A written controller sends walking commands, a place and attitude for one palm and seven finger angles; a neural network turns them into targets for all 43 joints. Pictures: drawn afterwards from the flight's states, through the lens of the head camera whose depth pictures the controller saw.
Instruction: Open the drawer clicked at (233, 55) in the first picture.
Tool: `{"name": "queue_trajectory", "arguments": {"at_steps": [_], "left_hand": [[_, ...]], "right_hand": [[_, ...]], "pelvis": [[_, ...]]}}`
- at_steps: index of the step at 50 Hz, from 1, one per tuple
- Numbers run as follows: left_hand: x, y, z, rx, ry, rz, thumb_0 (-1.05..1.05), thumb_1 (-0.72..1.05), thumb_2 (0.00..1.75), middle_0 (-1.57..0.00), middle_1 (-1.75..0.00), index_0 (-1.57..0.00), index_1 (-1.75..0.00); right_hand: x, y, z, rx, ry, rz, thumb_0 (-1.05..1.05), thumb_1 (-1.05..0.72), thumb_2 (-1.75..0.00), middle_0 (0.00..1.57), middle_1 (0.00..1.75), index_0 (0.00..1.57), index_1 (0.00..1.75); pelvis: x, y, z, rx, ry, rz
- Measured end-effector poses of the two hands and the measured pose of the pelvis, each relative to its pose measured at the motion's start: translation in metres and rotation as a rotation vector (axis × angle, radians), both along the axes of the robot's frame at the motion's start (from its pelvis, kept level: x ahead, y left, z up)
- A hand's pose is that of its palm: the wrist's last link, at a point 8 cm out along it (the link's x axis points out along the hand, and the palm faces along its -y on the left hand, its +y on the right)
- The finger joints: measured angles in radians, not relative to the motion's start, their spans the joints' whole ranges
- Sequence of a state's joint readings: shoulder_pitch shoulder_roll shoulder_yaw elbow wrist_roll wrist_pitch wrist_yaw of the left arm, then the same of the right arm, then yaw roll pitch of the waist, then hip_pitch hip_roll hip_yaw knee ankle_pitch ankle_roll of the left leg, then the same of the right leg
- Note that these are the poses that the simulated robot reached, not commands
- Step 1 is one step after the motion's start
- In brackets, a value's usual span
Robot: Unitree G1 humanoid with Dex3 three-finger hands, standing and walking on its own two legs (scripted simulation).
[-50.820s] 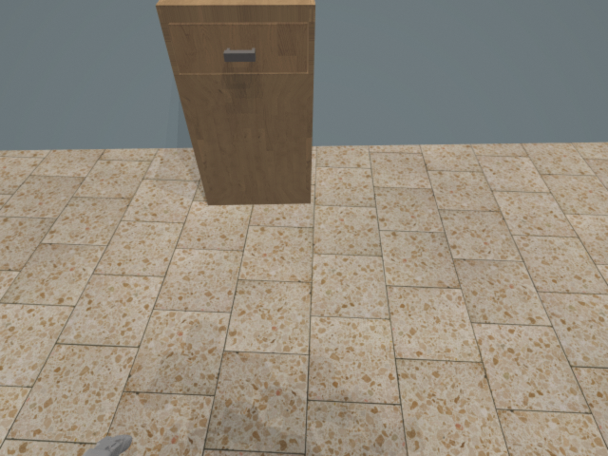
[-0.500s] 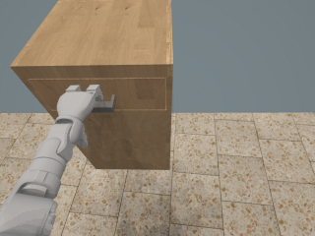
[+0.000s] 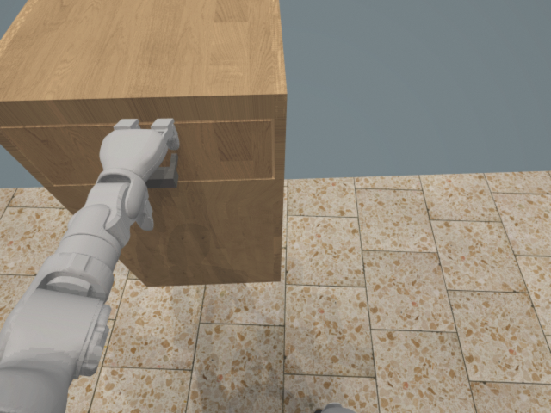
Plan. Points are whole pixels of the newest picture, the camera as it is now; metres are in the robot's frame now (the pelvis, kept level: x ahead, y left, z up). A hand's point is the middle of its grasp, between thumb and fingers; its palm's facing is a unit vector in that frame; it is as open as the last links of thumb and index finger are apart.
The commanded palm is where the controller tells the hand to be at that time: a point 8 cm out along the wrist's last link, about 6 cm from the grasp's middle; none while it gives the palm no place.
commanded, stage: move the hooked fingers above the handle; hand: left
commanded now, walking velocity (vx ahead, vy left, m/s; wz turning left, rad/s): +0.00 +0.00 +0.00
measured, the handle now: (149, 168) +0.53 +0.22 -0.02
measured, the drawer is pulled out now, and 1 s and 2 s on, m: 0.00 0.00 0.00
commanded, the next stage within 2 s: none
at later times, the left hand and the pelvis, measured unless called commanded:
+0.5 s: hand (151, 176) +0.46 +0.19 +0.04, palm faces -0.07 -0.04 -1.00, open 13.8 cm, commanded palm +0.46 +0.22 +0.10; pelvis -0.01 +0.00 +0.00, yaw +1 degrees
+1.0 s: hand (142, 183) +0.45 +0.20 +0.04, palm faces -0.08 -0.02 -1.00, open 13.8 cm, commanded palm +0.45 +0.21 +0.10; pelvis -0.01 +0.00 +0.00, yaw +1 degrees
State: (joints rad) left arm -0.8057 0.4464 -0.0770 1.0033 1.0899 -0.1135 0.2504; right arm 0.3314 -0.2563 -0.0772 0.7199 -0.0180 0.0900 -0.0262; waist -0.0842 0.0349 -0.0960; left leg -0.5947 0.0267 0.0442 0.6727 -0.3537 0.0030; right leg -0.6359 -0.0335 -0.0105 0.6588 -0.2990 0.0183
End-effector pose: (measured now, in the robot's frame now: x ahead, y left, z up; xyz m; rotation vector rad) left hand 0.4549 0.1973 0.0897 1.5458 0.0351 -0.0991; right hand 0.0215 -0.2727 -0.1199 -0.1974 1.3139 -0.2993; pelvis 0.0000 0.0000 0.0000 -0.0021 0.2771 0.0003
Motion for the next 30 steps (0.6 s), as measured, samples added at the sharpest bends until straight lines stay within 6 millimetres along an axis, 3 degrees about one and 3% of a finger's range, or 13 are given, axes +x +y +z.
{"name": "queue_trajectory", "arguments": {"at_steps": [6,16,19,25,30], "left_hand": [[0.007,-0.005,0.001,-0.023,-0.067,-0.005,0.00,-0.49,0.30,-0.37,-1.23,-0.32,-1.20],[-0.012,0.033,0.003,0.056,-0.008,0.146,0.00,-0.49,0.30,-0.34,-1.21,-0.32,-1.20],[-0.015,0.026,0.005,0.046,0.021,0.098,0.00,-0.49,0.30,-0.33,-1.20,-0.32,-1.20],[-0.008,-0.007,0.006,-0.017,-0.013,-0.041,0.00,-0.49,0.30,-0.32,-1.20,-0.32,-1.20],[0.005,-0.006,0.010,-0.030,-0.102,-0.009,0.00,-0.49,0.30,-0.33,-1.21,-0.32,-1.20]], "right_hand": [[-0.016,0.000,-0.004,0.007,0.039,-0.017,0.00,-0.90,-0.90,0.20,0.30,0.20,0.30],[-0.013,0.005,-0.006,0.040,0.019,-0.024,0.00,-0.90,-0.90,0.21,0.30,0.20,0.30],[-0.007,0.003,-0.003,0.023,0.005,-0.005,0.00,-0.90,-0.90,0.21,0.30,0.20,0.30],[0.004,-0.004,0.003,-0.022,-0.035,0.021,0.00,-0.90,-0.90,0.21,0.30,0.20,0.30],[0.003,-0.008,0.001,-0.029,-0.045,0.016,0.00,-0.90,-0.90,0.20,0.30,0.20,0.30]], "pelvis": [[0.001,0.001,-0.004,0.001,0.024,-0.014],[-0.005,-0.002,0.000,0.001,-0.004,-0.010],[-0.006,-0.002,0.001,-0.002,-0.015,0.003],[-0.009,-0.002,-0.001,-0.003,-0.013,0.013],[-0.011,-0.002,-0.005,0.001,0.015,-0.006]]}}
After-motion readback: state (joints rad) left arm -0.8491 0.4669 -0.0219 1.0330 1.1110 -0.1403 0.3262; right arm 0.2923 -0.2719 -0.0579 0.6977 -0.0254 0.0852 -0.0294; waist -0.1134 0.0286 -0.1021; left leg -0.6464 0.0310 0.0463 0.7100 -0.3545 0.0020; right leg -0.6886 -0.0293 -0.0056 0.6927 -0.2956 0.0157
